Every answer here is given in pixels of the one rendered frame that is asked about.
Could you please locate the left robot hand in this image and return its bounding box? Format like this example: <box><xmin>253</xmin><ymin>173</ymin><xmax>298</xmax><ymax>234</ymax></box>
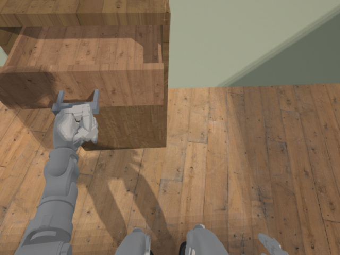
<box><xmin>53</xmin><ymin>104</ymin><xmax>98</xmax><ymax>153</ymax></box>

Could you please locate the right robot hand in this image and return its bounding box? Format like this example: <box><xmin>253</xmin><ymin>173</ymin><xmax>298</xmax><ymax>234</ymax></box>
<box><xmin>258</xmin><ymin>233</ymin><xmax>289</xmax><ymax>255</ymax></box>

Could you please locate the handle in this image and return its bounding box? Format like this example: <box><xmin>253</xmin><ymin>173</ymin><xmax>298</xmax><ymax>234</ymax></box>
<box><xmin>51</xmin><ymin>89</ymin><xmax>100</xmax><ymax>116</ymax></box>

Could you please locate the robot left upper arm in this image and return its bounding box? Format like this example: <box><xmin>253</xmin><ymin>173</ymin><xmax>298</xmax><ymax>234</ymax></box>
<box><xmin>16</xmin><ymin>241</ymin><xmax>72</xmax><ymax>255</ymax></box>

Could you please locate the right robot thigh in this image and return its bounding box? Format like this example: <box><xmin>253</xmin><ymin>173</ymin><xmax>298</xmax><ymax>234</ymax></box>
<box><xmin>186</xmin><ymin>228</ymin><xmax>229</xmax><ymax>255</ymax></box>

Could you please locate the left robot forearm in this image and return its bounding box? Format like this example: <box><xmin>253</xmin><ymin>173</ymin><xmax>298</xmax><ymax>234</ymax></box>
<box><xmin>14</xmin><ymin>148</ymin><xmax>80</xmax><ymax>255</ymax></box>

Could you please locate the left robot thigh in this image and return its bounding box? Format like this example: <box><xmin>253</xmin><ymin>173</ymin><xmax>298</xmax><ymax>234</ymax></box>
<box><xmin>114</xmin><ymin>232</ymin><xmax>150</xmax><ymax>255</ymax></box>

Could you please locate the cabinet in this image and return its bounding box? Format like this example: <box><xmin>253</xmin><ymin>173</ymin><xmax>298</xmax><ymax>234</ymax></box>
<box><xmin>0</xmin><ymin>0</ymin><xmax>171</xmax><ymax>151</ymax></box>

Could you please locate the robot thigh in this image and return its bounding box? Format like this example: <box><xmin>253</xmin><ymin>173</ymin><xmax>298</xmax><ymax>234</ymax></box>
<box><xmin>114</xmin><ymin>232</ymin><xmax>150</xmax><ymax>255</ymax></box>
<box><xmin>186</xmin><ymin>228</ymin><xmax>229</xmax><ymax>255</ymax></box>

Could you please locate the drawer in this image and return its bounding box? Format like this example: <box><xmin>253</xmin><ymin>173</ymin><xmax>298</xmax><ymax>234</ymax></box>
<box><xmin>0</xmin><ymin>25</ymin><xmax>164</xmax><ymax>109</ymax></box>

